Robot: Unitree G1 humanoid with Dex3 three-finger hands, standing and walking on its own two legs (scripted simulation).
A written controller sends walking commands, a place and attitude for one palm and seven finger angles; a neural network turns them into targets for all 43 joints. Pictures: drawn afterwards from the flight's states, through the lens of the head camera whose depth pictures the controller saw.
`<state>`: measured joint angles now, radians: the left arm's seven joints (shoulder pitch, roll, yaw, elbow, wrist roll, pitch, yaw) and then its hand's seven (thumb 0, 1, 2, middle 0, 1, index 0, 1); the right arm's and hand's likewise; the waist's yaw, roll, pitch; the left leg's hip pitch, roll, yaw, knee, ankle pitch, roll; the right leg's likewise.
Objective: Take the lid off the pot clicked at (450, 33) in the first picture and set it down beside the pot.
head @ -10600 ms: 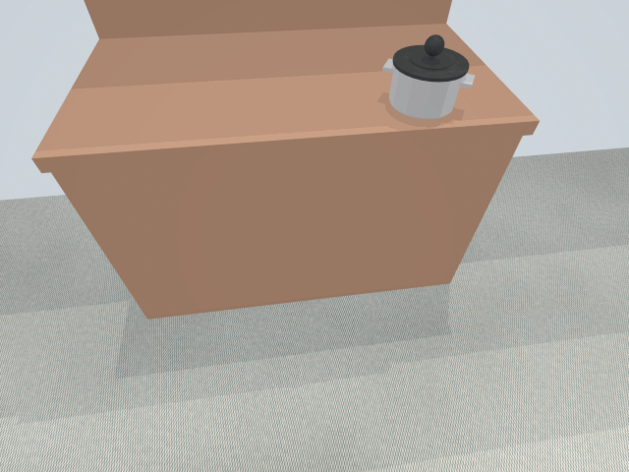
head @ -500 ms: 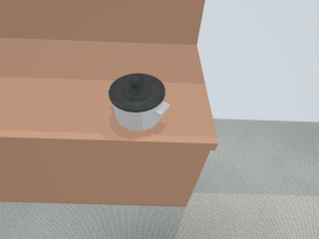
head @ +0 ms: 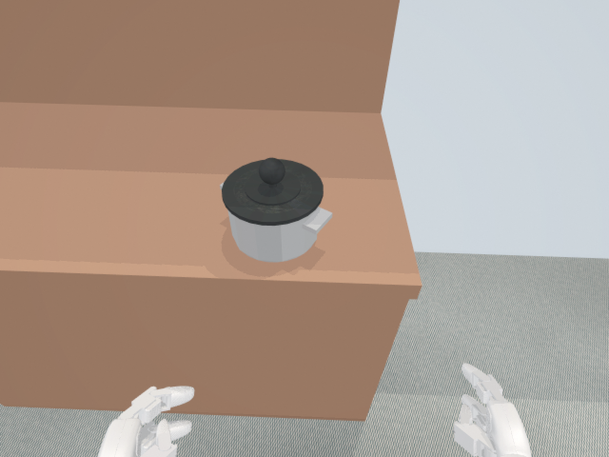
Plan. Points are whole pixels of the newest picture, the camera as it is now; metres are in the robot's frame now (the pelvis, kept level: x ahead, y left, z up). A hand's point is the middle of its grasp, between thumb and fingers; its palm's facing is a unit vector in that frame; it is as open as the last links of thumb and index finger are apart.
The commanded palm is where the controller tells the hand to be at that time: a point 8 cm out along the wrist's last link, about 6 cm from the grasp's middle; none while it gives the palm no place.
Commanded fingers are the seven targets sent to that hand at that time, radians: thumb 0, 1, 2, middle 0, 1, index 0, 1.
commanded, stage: lift the closed hand beside the body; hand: left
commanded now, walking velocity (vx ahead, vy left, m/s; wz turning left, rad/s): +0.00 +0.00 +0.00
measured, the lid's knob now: (271, 171) +0.53 +0.10 +0.12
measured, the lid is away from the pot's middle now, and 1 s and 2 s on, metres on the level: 0.00 0.00 0.00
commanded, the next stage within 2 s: raise the hand higher, near the body in 0.28 s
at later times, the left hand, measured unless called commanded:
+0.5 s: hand (95, 436) +0.14 +0.24 +0.04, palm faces +0.30 -0.86 -0.41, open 3.1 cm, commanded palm +0.08 +0.27 +0.06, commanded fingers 0.00 0.90 0.90 -1.30 -1.50 -1.30 -1.50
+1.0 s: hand (78, 404) +0.15 +0.24 +0.09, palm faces +0.35 -0.85 -0.40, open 3.1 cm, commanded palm +0.10 +0.28 +0.12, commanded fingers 0.00 0.90 0.90 -1.30 -1.50 -1.30 -1.50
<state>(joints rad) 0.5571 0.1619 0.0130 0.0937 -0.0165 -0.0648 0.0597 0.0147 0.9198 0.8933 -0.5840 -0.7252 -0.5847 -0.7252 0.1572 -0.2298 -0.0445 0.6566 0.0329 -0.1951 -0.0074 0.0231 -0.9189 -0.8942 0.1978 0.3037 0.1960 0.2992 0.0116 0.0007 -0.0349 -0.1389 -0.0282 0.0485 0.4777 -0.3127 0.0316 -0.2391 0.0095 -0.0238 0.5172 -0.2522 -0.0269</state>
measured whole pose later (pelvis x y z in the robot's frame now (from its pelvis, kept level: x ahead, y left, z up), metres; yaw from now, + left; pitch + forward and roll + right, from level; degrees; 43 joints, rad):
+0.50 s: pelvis +0.01 +0.00 +0.00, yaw +2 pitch -2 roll -1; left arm 0.68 0.26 0.15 -0.21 -0.01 -0.07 0.08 0.01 0.90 0.89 -1.28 -1.48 -1.28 -1.48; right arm 0.23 -0.18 0.01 0.64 0.01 -0.14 -0.04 0.02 -0.90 -0.89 0.20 0.30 0.20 0.30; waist 0.06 0.06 0.02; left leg -0.12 -0.03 0.02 0.48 -0.32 0.04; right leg -0.19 0.01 -0.06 0.47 -0.25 -0.02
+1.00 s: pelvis +0.00 +0.01 +0.00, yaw +2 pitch -4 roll -1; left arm 0.64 0.28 0.18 -0.37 -0.01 -0.12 0.09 0.01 0.89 0.89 -1.30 -1.50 -1.30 -1.50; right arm 0.18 -0.20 0.00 0.60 0.01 -0.19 -0.03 0.02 -0.91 -0.89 0.20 0.30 0.20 0.30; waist 0.08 0.05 0.03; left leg -0.09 -0.03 0.02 0.47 -0.31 0.04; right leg -0.16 0.01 -0.05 0.46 -0.23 -0.02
